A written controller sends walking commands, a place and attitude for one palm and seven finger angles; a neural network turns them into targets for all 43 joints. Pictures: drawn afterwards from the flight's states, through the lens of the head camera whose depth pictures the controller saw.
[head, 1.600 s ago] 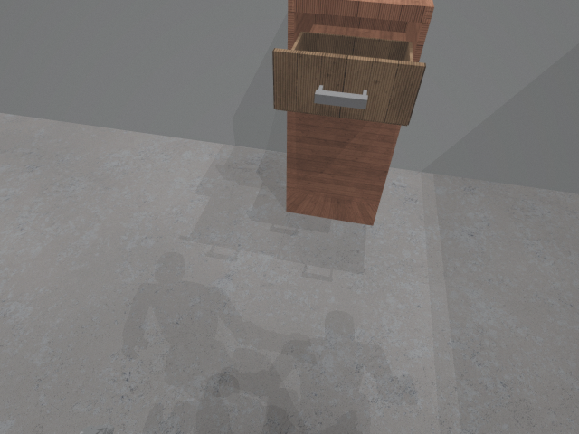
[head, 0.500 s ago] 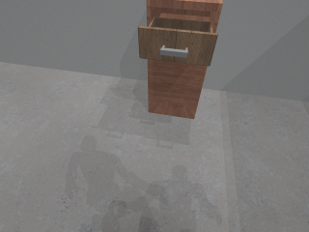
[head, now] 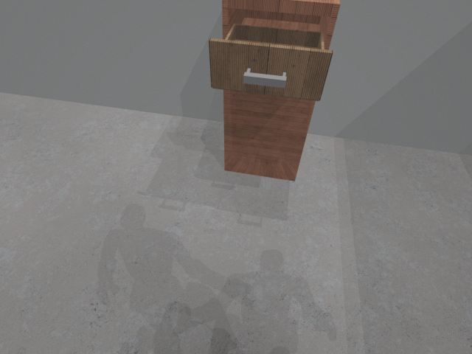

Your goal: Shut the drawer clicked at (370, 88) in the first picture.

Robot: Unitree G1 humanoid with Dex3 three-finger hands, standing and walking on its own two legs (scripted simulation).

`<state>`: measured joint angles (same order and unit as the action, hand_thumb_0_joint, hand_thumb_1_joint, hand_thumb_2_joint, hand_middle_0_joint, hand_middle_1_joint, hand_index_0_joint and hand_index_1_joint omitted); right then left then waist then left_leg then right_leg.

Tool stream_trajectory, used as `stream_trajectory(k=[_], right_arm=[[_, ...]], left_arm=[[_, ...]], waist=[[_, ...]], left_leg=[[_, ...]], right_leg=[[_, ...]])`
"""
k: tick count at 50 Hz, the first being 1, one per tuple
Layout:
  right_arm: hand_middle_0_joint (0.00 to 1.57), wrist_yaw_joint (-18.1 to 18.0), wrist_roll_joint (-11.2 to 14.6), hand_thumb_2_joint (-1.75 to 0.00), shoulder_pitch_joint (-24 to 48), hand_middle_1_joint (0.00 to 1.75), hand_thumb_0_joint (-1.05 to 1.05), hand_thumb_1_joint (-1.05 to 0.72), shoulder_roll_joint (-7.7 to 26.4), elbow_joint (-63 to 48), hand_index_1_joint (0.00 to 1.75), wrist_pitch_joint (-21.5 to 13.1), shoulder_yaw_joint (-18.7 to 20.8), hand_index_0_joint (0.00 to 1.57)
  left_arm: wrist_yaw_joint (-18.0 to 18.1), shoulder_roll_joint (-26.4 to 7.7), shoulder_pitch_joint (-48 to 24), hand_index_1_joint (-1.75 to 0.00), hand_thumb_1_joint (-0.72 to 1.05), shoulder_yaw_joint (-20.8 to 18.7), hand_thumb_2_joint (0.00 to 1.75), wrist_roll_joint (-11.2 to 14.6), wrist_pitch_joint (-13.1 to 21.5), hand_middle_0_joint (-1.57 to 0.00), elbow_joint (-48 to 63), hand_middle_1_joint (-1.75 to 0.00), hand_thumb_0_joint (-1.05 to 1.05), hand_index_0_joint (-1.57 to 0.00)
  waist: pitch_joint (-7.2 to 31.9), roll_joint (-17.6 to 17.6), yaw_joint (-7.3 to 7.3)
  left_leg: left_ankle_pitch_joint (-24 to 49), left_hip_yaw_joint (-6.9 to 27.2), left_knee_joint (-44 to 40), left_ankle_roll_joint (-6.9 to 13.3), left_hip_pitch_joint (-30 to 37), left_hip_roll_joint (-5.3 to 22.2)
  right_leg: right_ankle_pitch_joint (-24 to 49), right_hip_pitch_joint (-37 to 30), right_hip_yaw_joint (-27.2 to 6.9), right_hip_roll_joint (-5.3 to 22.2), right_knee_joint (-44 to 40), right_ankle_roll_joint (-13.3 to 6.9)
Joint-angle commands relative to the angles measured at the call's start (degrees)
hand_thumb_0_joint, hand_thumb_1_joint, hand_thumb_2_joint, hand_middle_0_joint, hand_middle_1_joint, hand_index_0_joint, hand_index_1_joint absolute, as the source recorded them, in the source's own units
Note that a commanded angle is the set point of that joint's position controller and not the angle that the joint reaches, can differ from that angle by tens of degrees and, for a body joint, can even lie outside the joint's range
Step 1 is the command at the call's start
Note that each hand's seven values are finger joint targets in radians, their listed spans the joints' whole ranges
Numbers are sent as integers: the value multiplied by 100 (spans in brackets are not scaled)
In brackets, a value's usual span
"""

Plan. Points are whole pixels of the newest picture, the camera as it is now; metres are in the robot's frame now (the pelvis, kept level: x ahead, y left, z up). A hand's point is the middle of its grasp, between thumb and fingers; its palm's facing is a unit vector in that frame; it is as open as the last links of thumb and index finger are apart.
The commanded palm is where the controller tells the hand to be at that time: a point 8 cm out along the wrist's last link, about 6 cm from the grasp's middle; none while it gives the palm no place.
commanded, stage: walk to a spot facing it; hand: left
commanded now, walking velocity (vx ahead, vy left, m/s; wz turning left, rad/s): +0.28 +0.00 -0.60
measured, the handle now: (265, 76) +0.89 -0.04 +0.03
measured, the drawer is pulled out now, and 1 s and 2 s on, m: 0.30 0.30 0.30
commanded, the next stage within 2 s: none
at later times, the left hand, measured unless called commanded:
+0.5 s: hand out of the picture +0.15 +0.13 -0.18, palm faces -0.17 -0.96 -0.22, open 7.4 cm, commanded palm none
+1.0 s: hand (186, 243) +0.42 +0.16 -0.19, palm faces -0.45 -0.88 -0.18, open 7.4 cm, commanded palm none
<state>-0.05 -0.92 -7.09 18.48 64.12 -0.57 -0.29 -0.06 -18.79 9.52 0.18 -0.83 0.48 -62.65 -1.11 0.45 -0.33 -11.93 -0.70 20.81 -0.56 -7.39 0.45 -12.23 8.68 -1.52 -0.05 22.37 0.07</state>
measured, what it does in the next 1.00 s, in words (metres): walks ahead, turning right: right foot, then left foot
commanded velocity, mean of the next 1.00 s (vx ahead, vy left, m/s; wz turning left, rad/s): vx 0.22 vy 0.00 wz -0.57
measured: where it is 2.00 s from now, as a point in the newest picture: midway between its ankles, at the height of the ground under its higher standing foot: (238, 343)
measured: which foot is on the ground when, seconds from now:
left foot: down 0.00-0.34, up 0.36-0.82, down 0.84-1.00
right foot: down 0.00-0.14, up 0.16-0.32, down 0.34-0.84, up 0.86-1.00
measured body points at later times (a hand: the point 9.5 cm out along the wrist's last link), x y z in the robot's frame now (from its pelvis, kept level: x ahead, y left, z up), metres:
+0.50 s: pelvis +0.10 -0.05 -0.01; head +0.12 -0.07 +0.43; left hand +0.16 +0.18 -0.16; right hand +0.07 -0.30 -0.17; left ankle +0.10 +0.08 -0.66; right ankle +0.08 -0.13 -0.75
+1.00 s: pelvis +0.29 -0.01 -0.01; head +0.33 +0.01 +0.44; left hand +0.44 +0.20 -0.18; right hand +0.27 -0.26 -0.13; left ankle +0.37 +0.03 -0.75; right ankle +0.18 -0.10 -0.64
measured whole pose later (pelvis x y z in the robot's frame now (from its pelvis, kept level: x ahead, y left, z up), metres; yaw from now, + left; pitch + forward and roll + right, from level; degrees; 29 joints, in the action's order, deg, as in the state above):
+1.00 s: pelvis +0.29 -0.01 -0.01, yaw -33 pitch -1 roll -2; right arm -0.8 -1.5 -9.4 7.5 52.3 -3.2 0.3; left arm -1.2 -15.1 16.9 -5.9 -1.6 -1.1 -56.3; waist -3.2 3.8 -2.4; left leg -13.7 -12.1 31.6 3.0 -16.8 5.3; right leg -22.4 28.1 1.8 1.0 71.7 1.2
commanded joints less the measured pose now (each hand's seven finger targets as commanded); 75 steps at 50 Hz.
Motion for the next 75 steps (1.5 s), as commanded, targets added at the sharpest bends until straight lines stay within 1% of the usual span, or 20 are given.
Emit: stream_trajectory(k=[1,5,9,15,16,17,18,20,25,34,39,40,42,43,49,63,69,70,72,75], right_arm=[[20,-58,-22,-90,-312,30,0,-90,517,-213,30,-29,152,20],[20,-63,-38,-90,-532,30,0,-90,726,-436,30,-30,321,20],[20,-108,-20,-90,-1101,30,0,-90,933,-519,30,-197,519,20],[20,-102,-66,-90,-561,30,0,-90,637,-688,30,-261,522,20],[20,-50,-4,-90,-511,30,0,-90,501,-778,30,-264,489,20],[20,24,50,-90,-414,30,0,-90,30,-1054,30,-284,380,20],[20,15,20,-90,-32,30,0,-90,82,-1284,30,-321,391,20],[20,26,13,-90,158,30,0,-90,35,-1258,30,-323,441,20],[20,69,-62,-90,-335,30,0,-90,-229,-1081,30,-175,448,20],[20,126,-24,-90,572,30,0,-90,-369,-1677,30,-226,440,20],[20,30,29,-90,26,30,0,-90,-277,-1629,30,-340,454,20],[20,-51,7,-90,-691,30,0,-90,-74,-1407,30,-363,493,20],[20,-148,-64,-90,-2030,30,0,-90,955,-1120,30,-367,664,20],[20,-143,-35,-90,-1851,30,0,-90,742,-1184,30,-279,562,20],[20,-195,-14,-90,-637,30,0,-90,-229,-1296,30,-324,301,20],[20,-155,-92,-90,-1397,30,0,-90,168,-1042,30,-90,502,20],[20,-95,-96,-90,-1506,30,0,-90,313,-1056,30,-8,586,20],[20,-59,-50,-90,-1522,30,0,-90,288,-1095,30,3,587,20],[20,-24,-1,-90,-1069,30,0,-90,-243,-1560,30,71,427,20],[20,-87,-2,-90,-606,30,0,-90,-120,-1575,30,197,466,20]], left_arm=[[31,-598,279,-30,90,-159,90,0,-71,-20,272,-30,0,-20],[-78,-600,368,-30,90,-292,90,-28,-117,-20,575,-30,0,-20],[-168,-203,-182,-30,90,-359,90,-41,-30,-20,1091,-30,0,-20],[-266,161,1164,-30,90,-459,90,-35,54,-20,778,-30,0,-20],[-213,-174,2032,-30,90,-540,90,-61,106,-20,520,-30,0,-20],[-89,-848,2639,-30,90,-699,90,-83,208,-20,404,-30,0,-20],[-4,-963,2741,-30,90,-710,90,37,215,-20,422,-30,0,-20],[51,-622,2062,-30,90,-669,90,43,227,-20,645,-30,0,-20],[69,-185,1389,-30,90,-532,90,-54,360,-20,801,-30,0,-20],[91,-134,1682,-30,90,-528,90,-63,388,-20,701,-30,0,-20],[108,-295,1341,-30,90,-626,90,-60,282,-20,854,-30,0,-20],[109,-203,1285,-30,90,-644,90,-42,263,-20,876,-30,0,-20],[-2,320,1452,-30,90,-580,90,76,253,-20,1043,-30,0,-20],[13,137,1249,-30,90,-601,90,12,234,-20,1078,-30,0,-20],[-168,427,1148,-30,90,-577,90,-58,-185,-20,1019,-30,0,-20],[-148,482,-442,-30,90,-493,90,-58,-377,-20,1602,-30,0,-20],[-85,396,-336,-30,90,-503,90,-36,-235,-20,1667,-30,0,-20],[-45,214,-49,-30,90,-535,90,-44,-169,-20,1603,-30,0,-20],[99,-827,822,-30,90,-760,90,-16,-76,-20,1402,-30,0,-20],[211,-473,263,-30,90,-733,90,38,-141,-20,1529,-30,0,-20]], waist=[[16,64,12],[-542,-193,69],[-764,-1078,358],[-8,-380,-475],[293,406,-837],[370,2113,-995],[265,1764,-952],[-123,592,-659],[-182,170,-36],[-249,533,-273],[10,725,-18],[298,459,279],[1427,-1973,568],[1116,-1210,546],[140,-1194,-163],[6,-803,299],[324,-684,196],[546,-409,33],[853,1524,-348],[415,871,-169]], left_leg=[[-905,205,0,85,-86,570],[-2079,458,-103,274,-146,824],[-1417,1513,-1071,1135,748,2271],[269,-607,903,474,-361,1562],[82,-1062,2302,235,-1164,1156],[-1883,-1253,4200,-111,-2877,380],[-2180,-504,5045,-57,-3444,321],[-1242,-131,5290,-27,-3493,715],[-349,-108,4522,-226,-2866,768],[148,-186,2842,-304,-3060,574],[-27,-390,1177,-129,-1082,159],[257,-271,632,-60,206,264],[1875,2575,67,838,2142,3020],[2070,2505,-72,1164,1486,3086],[2336,-359,-280,665,-609,1867],[1874,-928,-128,879,199,2314],[2013,-1332,833,495,143,2327],[2010,-1528,1582,223,-235,2218],[-2472,-1456,4106,-414,-2728,895],[-1761,-347,4732,-384,-2898,983]], right_leg=[[-946,420,-831,536,-354,-242],[-1828,1405,-925,203,167,-370],[-1609,3010,87,167,2796,-86],[-357,285,833,70,1141,-188],[-335,-868,488,158,638,-342],[-998,-1568,-2359,1738,-442,-1006],[-785,-1449,-3688,2224,-1057,-1402],[-1047,-771,-3101,1983,-983,-1479],[176,308,-1703,1367,-973,-1248],[1366,-295,-1468,1115,-754,-1123],[2265,90,-1421,892,195,-870],[2144,687,-1266,588,1057,-674],[-2294,2607,21,-507,4388,-61],[-2221,2676,-283,-116,5127,-95],[-673,2192,201,405,5086,170],[-870,2105,613,515,2791,215],[-592,996,855,248,1258,-23],[38,249,672,343,633,-171],[3782,-1271,-2131,2402,92,-1257],[3128,-600,-1309,1710,13,-1229]])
